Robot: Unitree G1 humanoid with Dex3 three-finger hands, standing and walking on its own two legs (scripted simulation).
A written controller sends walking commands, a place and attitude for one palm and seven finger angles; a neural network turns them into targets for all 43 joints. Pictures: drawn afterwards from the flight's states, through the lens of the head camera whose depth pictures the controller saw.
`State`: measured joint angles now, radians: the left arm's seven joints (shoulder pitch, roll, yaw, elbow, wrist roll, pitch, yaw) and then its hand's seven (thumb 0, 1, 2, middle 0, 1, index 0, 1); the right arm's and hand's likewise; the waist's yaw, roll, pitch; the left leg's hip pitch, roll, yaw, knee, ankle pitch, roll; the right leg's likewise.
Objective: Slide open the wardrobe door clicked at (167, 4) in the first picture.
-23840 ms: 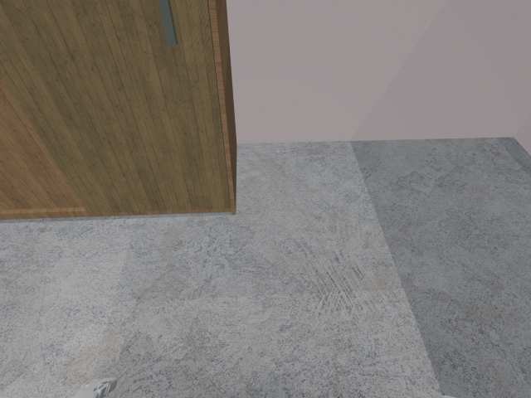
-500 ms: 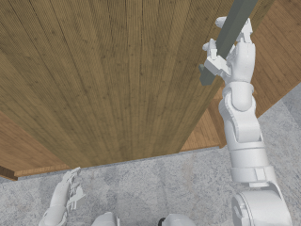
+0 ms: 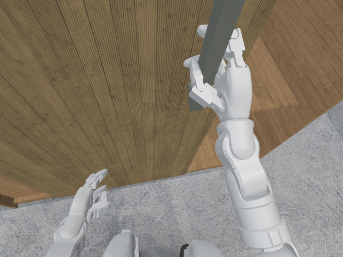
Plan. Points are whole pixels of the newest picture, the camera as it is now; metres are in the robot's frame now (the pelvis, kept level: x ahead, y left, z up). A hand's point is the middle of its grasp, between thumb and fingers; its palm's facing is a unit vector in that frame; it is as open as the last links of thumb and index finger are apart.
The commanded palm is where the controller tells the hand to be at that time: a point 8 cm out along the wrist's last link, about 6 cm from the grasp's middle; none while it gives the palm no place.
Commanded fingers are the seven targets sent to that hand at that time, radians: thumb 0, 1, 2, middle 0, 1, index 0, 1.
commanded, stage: step sideways, sliding the door along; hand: right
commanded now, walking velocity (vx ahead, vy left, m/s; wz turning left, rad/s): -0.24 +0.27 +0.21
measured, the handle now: (208, 40) +0.42 -0.07 +0.23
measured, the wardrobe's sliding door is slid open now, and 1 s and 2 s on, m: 0.44 0.55 0.55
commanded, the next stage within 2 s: stop walking and hold the door there in 0.66 s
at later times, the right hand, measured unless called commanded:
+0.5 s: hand (127, 95) +0.35 +0.05 +0.19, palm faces -0.20 +0.98 +0.00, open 7.1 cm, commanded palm +0.34 +0.05 +0.19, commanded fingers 0.00 -0.90 -0.90 0.45 1.40 0.45 1.40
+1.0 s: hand (124, 90) +0.36 +0.06 +0.19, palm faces +0.09 +0.99 -0.12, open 6.4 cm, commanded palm +0.34 +0.03 +0.18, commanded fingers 0.00 -0.90 -0.90 0.45 1.40 0.45 1.40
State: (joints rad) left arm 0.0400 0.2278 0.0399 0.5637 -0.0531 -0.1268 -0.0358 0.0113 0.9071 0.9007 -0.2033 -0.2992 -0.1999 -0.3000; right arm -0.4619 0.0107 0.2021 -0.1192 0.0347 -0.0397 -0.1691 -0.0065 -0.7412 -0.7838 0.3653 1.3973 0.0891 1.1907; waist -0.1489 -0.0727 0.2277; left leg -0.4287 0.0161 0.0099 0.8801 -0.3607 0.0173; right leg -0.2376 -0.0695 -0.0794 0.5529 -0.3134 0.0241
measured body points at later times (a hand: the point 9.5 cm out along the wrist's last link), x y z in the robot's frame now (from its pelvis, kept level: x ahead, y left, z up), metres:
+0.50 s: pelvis -0.02 +0.06 -0.01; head +0.08 +0.08 +0.43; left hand +0.20 +0.29 -0.10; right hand +0.36 +0.00 +0.19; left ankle +0.05 +0.14 -0.73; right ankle +0.01 -0.09 -0.73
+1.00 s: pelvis -0.07 +0.16 +0.00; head -0.01 +0.19 +0.45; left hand +0.08 +0.43 -0.10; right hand +0.35 +0.01 +0.20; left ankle -0.09 +0.24 -0.72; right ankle -0.07 +0.04 -0.73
